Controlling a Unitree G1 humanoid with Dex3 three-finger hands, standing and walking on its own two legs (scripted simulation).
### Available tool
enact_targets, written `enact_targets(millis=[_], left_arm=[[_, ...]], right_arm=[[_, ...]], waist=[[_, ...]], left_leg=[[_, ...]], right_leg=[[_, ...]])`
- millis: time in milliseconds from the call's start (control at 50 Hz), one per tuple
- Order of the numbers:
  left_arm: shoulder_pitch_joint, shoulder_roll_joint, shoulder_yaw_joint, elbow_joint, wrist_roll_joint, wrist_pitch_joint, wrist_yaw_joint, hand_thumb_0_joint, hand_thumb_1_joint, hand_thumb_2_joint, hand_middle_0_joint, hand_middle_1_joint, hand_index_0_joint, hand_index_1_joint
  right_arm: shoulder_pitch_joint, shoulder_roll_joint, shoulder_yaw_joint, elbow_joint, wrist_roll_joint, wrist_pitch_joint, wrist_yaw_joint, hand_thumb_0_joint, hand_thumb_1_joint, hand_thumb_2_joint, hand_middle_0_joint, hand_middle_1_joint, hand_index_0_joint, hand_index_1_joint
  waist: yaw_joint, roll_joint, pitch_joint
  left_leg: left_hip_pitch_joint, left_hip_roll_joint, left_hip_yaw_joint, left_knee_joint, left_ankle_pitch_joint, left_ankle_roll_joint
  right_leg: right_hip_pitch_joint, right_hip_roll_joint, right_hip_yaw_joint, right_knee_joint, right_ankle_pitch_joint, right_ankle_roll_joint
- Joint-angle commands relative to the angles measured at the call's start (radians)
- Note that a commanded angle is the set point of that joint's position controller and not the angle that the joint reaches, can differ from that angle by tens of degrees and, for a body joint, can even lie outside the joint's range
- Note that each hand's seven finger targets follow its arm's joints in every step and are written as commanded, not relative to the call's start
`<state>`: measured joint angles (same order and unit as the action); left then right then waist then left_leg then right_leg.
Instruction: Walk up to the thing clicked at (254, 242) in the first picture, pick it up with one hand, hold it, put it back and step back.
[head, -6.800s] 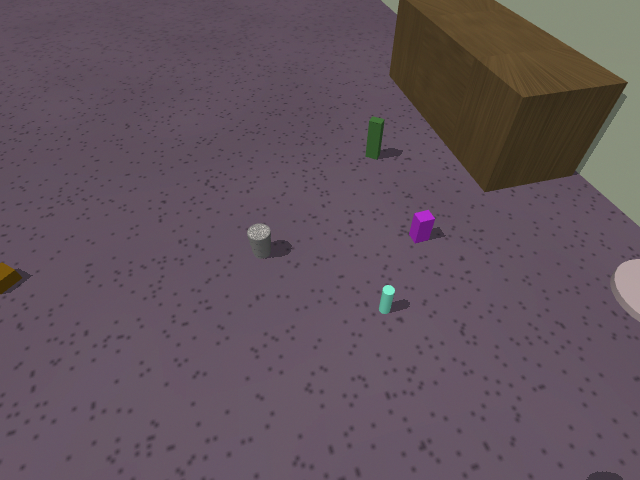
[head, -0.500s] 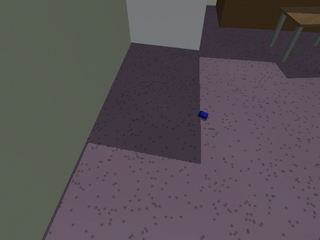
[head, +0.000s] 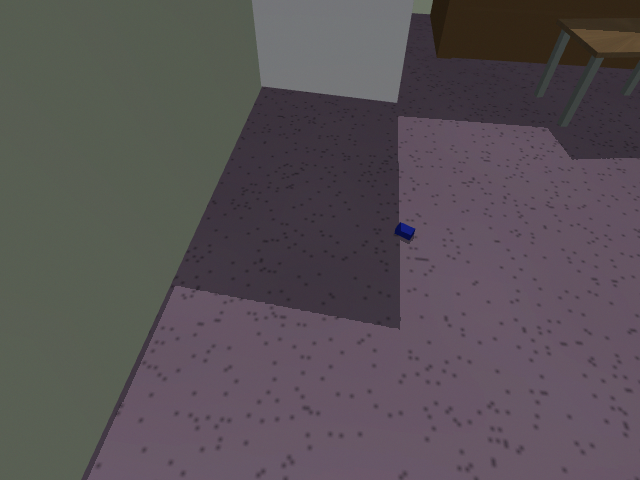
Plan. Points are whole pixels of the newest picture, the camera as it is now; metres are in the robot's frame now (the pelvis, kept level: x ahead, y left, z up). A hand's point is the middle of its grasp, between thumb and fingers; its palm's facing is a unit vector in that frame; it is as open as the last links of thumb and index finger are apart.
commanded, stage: stand
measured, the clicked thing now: out of the picture -0.12 -1.09 -0.72
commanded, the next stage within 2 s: walk up in 0.28 s
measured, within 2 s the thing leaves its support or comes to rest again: neither
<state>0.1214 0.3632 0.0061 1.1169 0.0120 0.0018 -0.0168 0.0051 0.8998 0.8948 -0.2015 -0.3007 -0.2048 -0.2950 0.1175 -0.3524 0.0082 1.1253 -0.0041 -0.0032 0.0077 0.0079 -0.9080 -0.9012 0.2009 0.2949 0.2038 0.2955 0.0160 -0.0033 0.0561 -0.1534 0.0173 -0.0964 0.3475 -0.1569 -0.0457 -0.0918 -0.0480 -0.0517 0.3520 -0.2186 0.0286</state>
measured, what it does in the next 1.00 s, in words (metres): walks ahead: left foot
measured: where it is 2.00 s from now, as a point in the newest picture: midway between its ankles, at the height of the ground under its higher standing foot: (330, 359)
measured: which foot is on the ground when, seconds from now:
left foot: down 0.00-0.34, up 0.36-0.54, down 0.56-1.00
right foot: down 0.00-0.56, up 0.58-1.00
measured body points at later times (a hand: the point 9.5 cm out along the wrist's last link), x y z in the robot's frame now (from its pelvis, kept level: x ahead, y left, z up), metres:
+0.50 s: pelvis +0.04 +0.03 -0.01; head +0.05 +0.03 +0.44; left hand +0.04 +0.36 -0.13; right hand +0.13 -0.30 -0.12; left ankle +0.09 +0.16 -0.73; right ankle -0.02 -0.13 -0.75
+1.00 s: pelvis +0.24 +0.04 -0.02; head +0.25 +0.03 +0.43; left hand +0.31 +0.36 -0.13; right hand +0.26 -0.28 -0.14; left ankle +0.13 +0.17 -0.75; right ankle +0.37 -0.10 -0.73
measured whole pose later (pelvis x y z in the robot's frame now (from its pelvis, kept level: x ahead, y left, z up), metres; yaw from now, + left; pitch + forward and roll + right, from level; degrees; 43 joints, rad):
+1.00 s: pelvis +0.24 +0.04 -0.02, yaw -1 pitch -3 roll +3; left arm 0.23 0.41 0.06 0.93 0.03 -0.01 -0.11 0.01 0.90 0.90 -0.20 -0.30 -0.20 -0.29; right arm 0.35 -0.38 -0.07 0.91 -0.02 -0.08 0.05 0.01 -0.90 -0.90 0.20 0.30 0.21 0.30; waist -0.01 -0.03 0.08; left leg 0.05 0.00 0.13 0.39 -0.38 -0.02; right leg -0.47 -0.11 0.00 0.63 -0.14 -0.02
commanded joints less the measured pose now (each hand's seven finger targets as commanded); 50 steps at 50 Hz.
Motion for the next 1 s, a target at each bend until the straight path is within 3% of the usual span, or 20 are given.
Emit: enact_targets(millis=[0,240,260,280,300,320,340,380,420,460,520,540,560,580,600,640,680,780,860,980], left_arm=[[-0.029,0.214,0.046,-0.059,-0.004,-0.019,0.019,0.000,0.900,0.900,-0.200,-0.300,-0.200,-0.300],[-0.020,0.221,0.047,-0.058,-0.003,-0.019,0.016,0.000,0.900,0.900,-0.200,-0.300,-0.200,-0.300],[0.037,0.301,0.120,-0.107,0.014,-0.034,-0.010,0.000,0.900,0.900,-0.200,-0.300,-0.200,-0.300],[0.057,0.305,0.126,-0.100,0.022,-0.033,-0.018,0.000,0.900,0.900,-0.200,-0.300,-0.200,-0.300],[0.073,0.312,0.134,-0.103,0.027,-0.034,-0.022,0.000,0.900,0.900,-0.200,-0.300,-0.200,-0.300],[0.104,0.340,0.149,-0.110,0.026,-0.037,-0.020,0.000,0.900,0.900,-0.200,-0.300,-0.200,-0.300],[0.128,0.364,0.161,-0.126,0.029,-0.047,-0.014,0.000,0.900,0.900,-0.200,-0.300,-0.200,-0.300],[0.141,0.347,0.162,-0.138,0.033,-0.059,-0.017,0.000,0.900,0.900,-0.200,-0.300,-0.200,-0.300],[0.115,0.327,0.157,-0.149,0.036,-0.061,-0.020,0.000,0.900,0.900,-0.200,-0.300,-0.200,-0.300],[-0.018,0.340,0.152,-0.209,0.043,-0.058,-0.031,0.000,0.900,0.900,-0.200,-0.300,-0.200,-0.300],[-0.047,0.259,0.125,-0.252,0.035,-0.044,-0.042,0.000,0.900,0.900,-0.200,-0.300,-0.200,-0.300],[0.018,0.178,0.100,-0.253,0.028,-0.040,-0.043,0.000,0.900,0.900,-0.200,-0.300,-0.200,-0.300],[0.065,0.126,0.080,-0.259,0.026,-0.035,-0.040,0.000,0.900,0.900,-0.200,-0.300,-0.200,-0.300],[0.077,0.225,0.102,-0.249,0.010,-0.025,-0.030,0.000,0.900,0.900,-0.200,-0.300,-0.200,-0.300],[0.109,0.267,0.103,-0.238,0.006,-0.024,-0.028,0.000,0.900,0.900,-0.200,-0.300,-0.200,-0.300],[0.168,0.284,0.109,-0.189,-0.008,-0.032,-0.031,0.000,0.900,0.900,-0.200,-0.300,-0.200,-0.300],[0.221,0.281,0.113,-0.160,-0.008,-0.033,-0.039,0.000,0.900,0.900,-0.200,-0.300,-0.200,-0.300],[0.141,0.256,0.110,-0.220,0.004,-0.031,-0.063,0.000,0.900,0.900,-0.200,-0.300,-0.200,-0.300],[0.048,0.232,0.107,-0.273,0.008,-0.038,-0.082,0.000,0.900,0.900,-0.200,-0.300,-0.200,-0.300],[0.071,0.218,0.116,-0.280,0.008,-0.054,-0.073,0.000,0.900,0.900,-0.200,-0.300,-0.200,-0.300]], right_arm=[[-0.041,-0.223,-0.040,-0.058,-0.005,-0.020,-0.019,0.000,-0.900,-0.900,0.200,0.300,0.200,0.300],[-0.034,-0.217,-0.040,-0.061,-0.006,-0.022,-0.017,0.000,-0.900,-0.900,0.200,0.300,0.200,0.300],[0.033,-0.286,-0.101,-0.103,-0.022,-0.034,0.008,0.000,-0.900,-0.900,0.200,0.300,0.200,0.300],[-0.005,-0.296,-0.108,-0.113,-0.031,-0.034,0.017,0.000,-0.900,-0.900,0.200,0.300,0.200,0.300],[-0.056,-0.281,-0.106,-0.135,-0.034,-0.031,0.022,0.000,-0.900,-0.900,0.200,0.300,0.200,0.300],[-0.112,-0.252,-0.104,-0.170,-0.032,-0.030,0.027,0.000,-0.900,-0.900,0.200,0.300,0.200,0.300],[-0.133,-0.246,-0.110,-0.196,-0.037,-0.033,0.026,0.000,-0.900,-0.900,0.200,0.300,0.200,0.300],[-0.113,-0.244,-0.116,-0.198,-0.031,-0.049,0.033,0.000,-0.900,-0.900,0.200,0.300,0.200,0.300],[-0.084,-0.234,-0.123,-0.201,-0.032,-0.058,0.052,0.000,-0.900,-0.900,0.200,0.300,0.200,0.300],[0.039,-0.225,-0.136,-0.187,-0.028,-0.058,0.066,0.000,-0.900,-0.900,0.200,0.300,0.200,0.300],[0.304,-0.264,-0.178,-0.105,-0.033,-0.063,0.050,0.000,-0.900,-0.900,0.200,0.300,0.200,0.300],[0.411,-0.341,-0.204,-0.084,-0.042,-0.066,0.032,0.000,-0.900,-0.900,0.200,0.300,0.200,0.300],[0.440,-0.418,-0.211,-0.106,-0.059,-0.072,0.015,0.000,-0.900,-0.900,0.200,0.300,0.200,0.300],[0.272,-0.435,-0.206,-0.176,-0.039,-0.077,0.014,0.000,-0.900,-0.900,0.200,0.300,0.200,0.300],[0.178,-0.434,-0.199,-0.206,-0.020,-0.077,0.017,0.000,-0.900,-0.900,0.200,0.300,0.200,0.300],[0.086,-0.348,-0.164,-0.243,-0.020,-0.088,0.016,0.000,-0.900,-0.900,0.200,0.300,0.200,0.300],[0.111,-0.297,-0.151,-0.251,-0.013,-0.102,0.018,0.000,-0.900,-0.900,0.200,0.300,0.200,0.300],[0.154,-0.308,-0.154,-0.268,-0.010,-0.117,0.017,0.000,-0.900,-0.900,0.200,0.300,0.200,0.300],[0.165,-0.312,-0.155,-0.293,-0.009,-0.115,0.021,0.000,-0.900,-0.900,0.200,0.300,0.200,0.300],[0.210,-0.310,-0.153,-0.321,-0.013,-0.097,0.006,0.000,-0.900,-0.900,0.200,0.300,0.200,0.300]], waist=[[-0.003,0.020,-0.063],[-0.005,0.008,-0.065],[0.004,-0.010,-0.161],[0.031,0.007,-0.076],[0.056,-0.018,-0.016],[0.090,-0.142,0.025],[0.111,-0.169,0.077],[0.105,-0.110,0.099],[0.076,-0.112,0.056],[-0.011,-0.224,0.037],[-0.142,-0.012,-0.046],[-0.192,0.269,-0.111],[-0.190,0.374,-0.102],[-0.127,0.187,-0.074],[-0.079,0.158,-0.013],[-0.009,0.097,0.048],[-0.008,0.121,0.051],[-0.019,0.110,0.124],[-0.037,0.119,0.126],[-0.012,0.071,-0.002]], left_leg=[[-0.008,0.086,-0.051,-0.040,0.129,0.053],[0.003,0.084,-0.054,-0.040,0.133,0.052],[-0.049,0.030,-0.047,0.018,-0.382,0.115],[-0.203,0.022,-0.047,0.038,-0.510,0.112],[-0.341,-0.005,0.006,0.099,-0.468,0.086],[-0.437,-0.033,0.089,0.303,-0.332,0.076],[-0.545,0.009,0.100,0.444,-0.289,0.059],[-0.571,0.058,0.057,0.416,-0.280,0.059],[-0.463,0.061,0.066,0.359,-0.291,0.061],[-0.214,0.070,0.096,0.287,-0.233,0.068],[0.275,0.002,0.150,0.155,-0.037,0.044],[0.407,0.075,-0.003,0.037,-0.267,0.084],[0.364,0.274,-0.463,-0.102,-0.587,0.122],[0.175,0.380,-0.645,-0.241,-0.769,0.190],[0.076,0.405,-0.618,-0.262,-0.780,0.231],[0.012,0.306,-0.324,-0.179,-0.525,0.216],[0.012,0.254,-0.166,-0.174,-0.335,0.201],[-0.012,0.258,-0.034,-0.232,-0.201,0.227],[-0.012,0.231,0.062,-0.206,-0.177,0.233],[0.052,0.222,0.100,0.064,0.236,0.198]], right_leg=[[0.000,-0.085,0.070,-0.072,0.030,-0.044],[-0.014,-0.086,0.074,-0.072,0.032,-0.047],[0.071,-0.048,0.045,0.003,-0.409,-0.092],[0.054,-0.079,0.099,0.010,-0.542,-0.118],[0.096,-0.125,0.158,-0.048,-0.594,-0.140],[0.102,-0.252,0.291,-0.171,-0.640,-0.191],[0.122,-0.368,0.393,-0.256,-0.598,-0.256],[0.177,-0.374,0.373,-0.240,-0.379,-0.291],[0.148,-0.277,0.236,-0.196,-0.341,-0.244],[-0.064,-0.240,0.140,-0.173,-0.361,-0.208],[-0.380,-0.115,-0.022,0.202,-0.334,-0.149],[-0.514,-0.010,-0.100,0.549,-0.387,-0.120],[-0.679,0.132,0.105,0.801,-0.443,-0.094],[-0.611,0.082,0.200,0.833,-0.347,-0.102],[-0.566,0.018,0.231,0.829,-0.279,-0.108],[-0.528,-0.024,0.244,0.774,-0.148,-0.086],[-0.482,-0.035,0.201,0.690,-0.070,-0.064],[-0.487,-0.047,0.163,0.527,0.022,-0.015],[-0.422,-0.070,0.089,0.355,0.093,-0.028],[-0.191,-0.001,-0.021,0.234,0.045,-0.078]])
